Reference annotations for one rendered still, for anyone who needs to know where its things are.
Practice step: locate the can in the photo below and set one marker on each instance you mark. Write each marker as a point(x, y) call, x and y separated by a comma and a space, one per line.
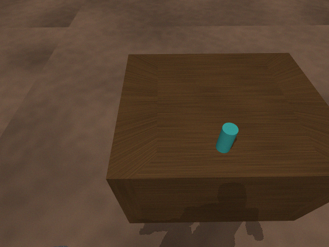
point(226, 138)

